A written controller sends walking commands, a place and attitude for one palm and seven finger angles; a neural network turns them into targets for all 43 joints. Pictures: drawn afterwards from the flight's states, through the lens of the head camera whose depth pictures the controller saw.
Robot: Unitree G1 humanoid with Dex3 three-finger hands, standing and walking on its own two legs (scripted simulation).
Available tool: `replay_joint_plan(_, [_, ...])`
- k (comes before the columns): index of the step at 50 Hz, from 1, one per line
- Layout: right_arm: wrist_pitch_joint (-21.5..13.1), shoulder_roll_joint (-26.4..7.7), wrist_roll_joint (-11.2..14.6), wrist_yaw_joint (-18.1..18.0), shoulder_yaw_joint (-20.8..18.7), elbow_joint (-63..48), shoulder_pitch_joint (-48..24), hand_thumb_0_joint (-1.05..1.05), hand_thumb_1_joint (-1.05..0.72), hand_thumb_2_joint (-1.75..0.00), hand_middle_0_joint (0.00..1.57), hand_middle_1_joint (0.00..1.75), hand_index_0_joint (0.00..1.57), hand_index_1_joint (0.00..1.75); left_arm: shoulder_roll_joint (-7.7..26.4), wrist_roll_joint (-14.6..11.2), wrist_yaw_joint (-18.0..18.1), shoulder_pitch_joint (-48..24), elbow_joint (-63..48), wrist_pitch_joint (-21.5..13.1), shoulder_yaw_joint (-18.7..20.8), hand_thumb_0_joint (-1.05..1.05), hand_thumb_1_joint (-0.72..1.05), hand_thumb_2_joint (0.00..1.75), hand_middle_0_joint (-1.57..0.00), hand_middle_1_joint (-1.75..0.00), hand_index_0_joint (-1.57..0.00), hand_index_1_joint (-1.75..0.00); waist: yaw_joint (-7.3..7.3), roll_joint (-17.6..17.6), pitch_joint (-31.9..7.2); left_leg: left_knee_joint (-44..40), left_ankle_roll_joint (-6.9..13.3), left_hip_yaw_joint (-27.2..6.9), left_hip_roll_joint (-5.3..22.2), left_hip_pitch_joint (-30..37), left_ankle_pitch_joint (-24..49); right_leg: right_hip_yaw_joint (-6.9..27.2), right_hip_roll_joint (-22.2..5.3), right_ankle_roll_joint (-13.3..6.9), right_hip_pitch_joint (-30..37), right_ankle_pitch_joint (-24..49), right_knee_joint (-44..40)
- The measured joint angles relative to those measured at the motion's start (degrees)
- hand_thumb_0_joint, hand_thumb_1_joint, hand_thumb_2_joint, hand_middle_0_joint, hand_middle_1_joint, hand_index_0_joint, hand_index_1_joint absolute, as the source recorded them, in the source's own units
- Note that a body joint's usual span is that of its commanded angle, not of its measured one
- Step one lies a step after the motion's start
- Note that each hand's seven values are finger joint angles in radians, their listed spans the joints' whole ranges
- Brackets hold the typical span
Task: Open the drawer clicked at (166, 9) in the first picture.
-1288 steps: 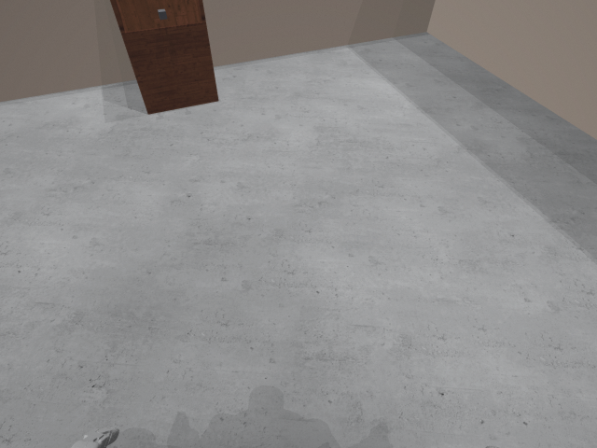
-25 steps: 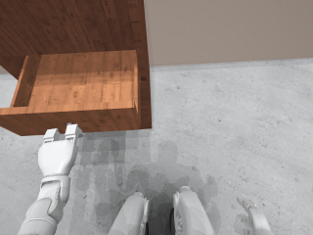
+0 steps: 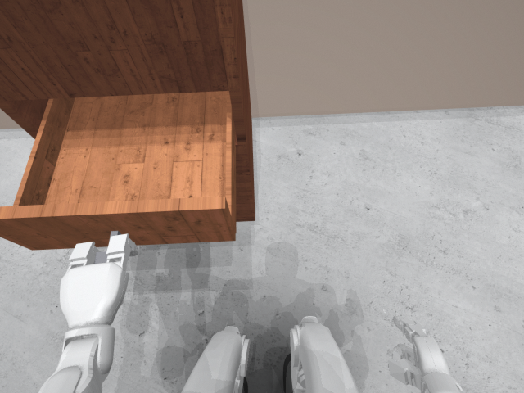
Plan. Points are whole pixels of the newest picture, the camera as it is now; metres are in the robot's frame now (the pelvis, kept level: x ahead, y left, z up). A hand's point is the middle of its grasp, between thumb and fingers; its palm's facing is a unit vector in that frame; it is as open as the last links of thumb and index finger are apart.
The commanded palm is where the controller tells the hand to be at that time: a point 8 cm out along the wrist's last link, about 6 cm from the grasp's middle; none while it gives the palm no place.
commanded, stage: pull the drawer open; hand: left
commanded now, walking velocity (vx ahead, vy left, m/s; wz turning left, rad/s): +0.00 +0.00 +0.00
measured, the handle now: (112, 253) +0.32 +0.27 -0.06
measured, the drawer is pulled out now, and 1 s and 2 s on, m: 0.23 0.30 0.30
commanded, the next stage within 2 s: open the thumb to release the handle in 1.10 s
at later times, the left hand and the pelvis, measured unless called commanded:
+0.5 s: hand (109, 320) +0.22 +0.26 -0.08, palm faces -0.06 -0.04 -1.00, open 6.9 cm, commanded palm +0.18 +0.28 -0.03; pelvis -0.01 -0.01 -0.01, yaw +0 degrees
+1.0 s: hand (105, 341) +0.19 +0.25 -0.08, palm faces -0.08 -0.04 -1.00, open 7.0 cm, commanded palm +0.15 +0.27 -0.03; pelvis -0.01 -0.01 -0.01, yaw +1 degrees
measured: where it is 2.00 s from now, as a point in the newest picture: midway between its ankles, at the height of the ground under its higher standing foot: outside the picture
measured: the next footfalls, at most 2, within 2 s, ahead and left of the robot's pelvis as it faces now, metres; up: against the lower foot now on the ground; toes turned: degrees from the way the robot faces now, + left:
none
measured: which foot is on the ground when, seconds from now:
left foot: down 0.00-1.00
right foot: down 0.00-1.00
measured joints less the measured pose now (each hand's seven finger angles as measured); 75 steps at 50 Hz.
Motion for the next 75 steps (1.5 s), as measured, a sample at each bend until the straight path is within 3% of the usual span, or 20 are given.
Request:
replay_joint_plan(32, [-0.3,0.7,-0.5,-1.2,0.5,0.0,-2.4,0.00,-0.91,-0.90,0.20,0.30,0.20,0.29,-0.5,0.0,0.8,8.8,-6.3,-3.9,0.8,0.05,0.60,0.70,-0.40,-1.35,-0.27,-1.35,1.55,-0.6,-0.2,2.5,-0.5,0.5,-0.2,-2.0,-0.3,0.2,-0.2,-0.5,-2.5,-0.3,3.2])
replay_joint_plan(60, [-0.4,1.1,-0.6,-1.6,0.9,-1.0,-3.4,0.00,-0.91,-0.90,0.20,0.30,0.20,0.29,-0.3,-0.6,-0.3,14.3,-10.4,-5.8,1.4,0.05,0.61,0.68,-0.39,-1.35,-0.27,-1.34,1.90,-0.8,-0.5,3.6,-0.9,0.5,-0.2,-2.6,-0.7,0.0,-0.2,-0.8,-3.3,-0.7,4.5])
replay_joint_plan(69, [-1.8,0.3,-1.0,-2.0,0.1,0.7,-3.4,0.00,-0.91,-0.90,0.20,0.30,0.20,0.29,-0.7,0.5,2.3,11.0,-8.8,-4.7,-0.5,0.03,0.54,0.73,-0.43,-1.33,-0.31,-1.33,3.38,0.2,-0.3,5.3,-0.9,-0.4,-1.0,-4.3,-0.6,-1.0,-1.1,-0.8,-4.4,-0.9,5.7])
replay_joint_plan(75, [-1.6,0.9,-0.3,-2.5,0.5,1.0,-3.0,0.00,-0.91,-0.90,0.20,0.30,0.20,0.29,-1.1,-0.4,1.3,9.3,-7.6,-1.6,-1.6,0.01,0.33,0.66,-0.40,-1.30,-0.35,-1.30,3.19,0.3,0.0,4.3,-1.1,-0.6,-1.0,-3.3,0.2,-1.1,-1.2,-1.0,-3.3,-0.2,4.8])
